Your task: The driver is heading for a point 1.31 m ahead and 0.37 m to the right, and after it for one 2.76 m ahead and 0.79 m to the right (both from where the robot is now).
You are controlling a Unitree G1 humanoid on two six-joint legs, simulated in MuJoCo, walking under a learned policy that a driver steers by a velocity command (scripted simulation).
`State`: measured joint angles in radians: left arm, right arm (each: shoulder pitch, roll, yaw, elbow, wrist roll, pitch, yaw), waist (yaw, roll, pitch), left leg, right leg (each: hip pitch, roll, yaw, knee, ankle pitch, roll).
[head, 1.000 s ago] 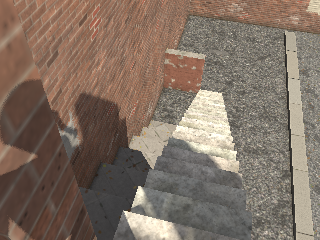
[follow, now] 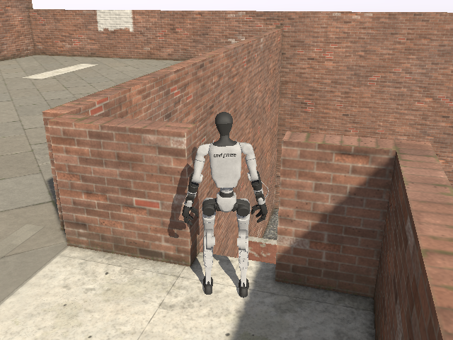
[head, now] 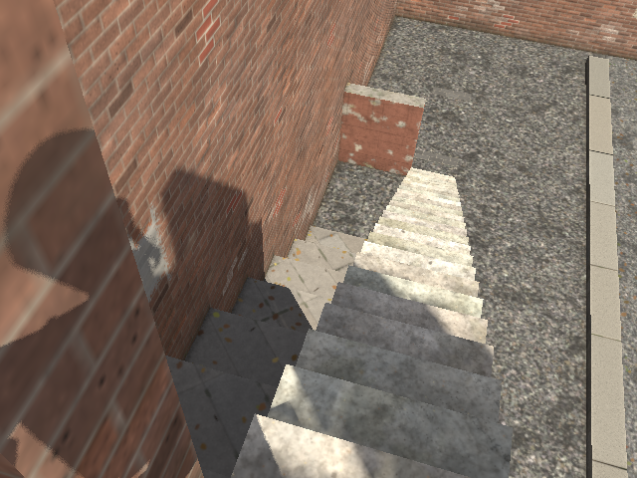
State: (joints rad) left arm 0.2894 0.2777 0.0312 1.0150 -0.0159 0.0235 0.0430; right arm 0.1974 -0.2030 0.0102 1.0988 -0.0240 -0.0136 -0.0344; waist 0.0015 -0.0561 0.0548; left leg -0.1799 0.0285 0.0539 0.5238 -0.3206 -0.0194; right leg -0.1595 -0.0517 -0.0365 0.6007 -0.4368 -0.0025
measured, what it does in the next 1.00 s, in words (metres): stands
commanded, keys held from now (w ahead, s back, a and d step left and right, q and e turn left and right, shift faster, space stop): w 1.00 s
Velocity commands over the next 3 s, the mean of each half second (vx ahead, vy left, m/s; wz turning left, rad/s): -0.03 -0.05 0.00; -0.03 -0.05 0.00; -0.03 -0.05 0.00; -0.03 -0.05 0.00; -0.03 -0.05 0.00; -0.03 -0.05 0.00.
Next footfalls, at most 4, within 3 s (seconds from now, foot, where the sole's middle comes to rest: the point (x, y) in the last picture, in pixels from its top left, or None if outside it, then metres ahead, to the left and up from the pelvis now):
none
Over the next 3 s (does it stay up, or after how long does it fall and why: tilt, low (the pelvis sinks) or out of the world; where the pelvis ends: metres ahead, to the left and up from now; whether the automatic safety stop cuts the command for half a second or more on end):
stays up -0.03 -0.04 0.01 its command is cut before an obstacle from the start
